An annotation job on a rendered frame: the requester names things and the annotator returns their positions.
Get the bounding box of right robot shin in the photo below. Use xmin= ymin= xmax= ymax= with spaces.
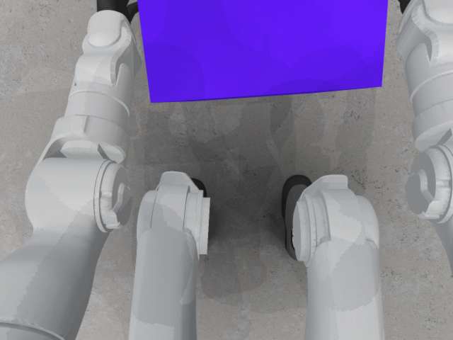
xmin=292 ymin=174 xmax=380 ymax=249

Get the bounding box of robot right upper arm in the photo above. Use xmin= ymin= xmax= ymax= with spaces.
xmin=405 ymin=144 xmax=453 ymax=277

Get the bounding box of left robot forearm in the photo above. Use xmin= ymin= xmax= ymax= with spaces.
xmin=25 ymin=10 xmax=142 ymax=220

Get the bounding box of robot right thigh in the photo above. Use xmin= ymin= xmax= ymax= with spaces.
xmin=293 ymin=188 xmax=385 ymax=340

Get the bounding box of carton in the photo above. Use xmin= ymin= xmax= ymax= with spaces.
xmin=137 ymin=0 xmax=388 ymax=103

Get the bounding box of right robot forearm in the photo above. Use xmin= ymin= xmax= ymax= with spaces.
xmin=396 ymin=0 xmax=453 ymax=151

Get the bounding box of robot left hand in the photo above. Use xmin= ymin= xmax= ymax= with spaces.
xmin=97 ymin=0 xmax=139 ymax=25

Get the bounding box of robot left upper arm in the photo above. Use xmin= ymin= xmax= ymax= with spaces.
xmin=0 ymin=157 xmax=133 ymax=340

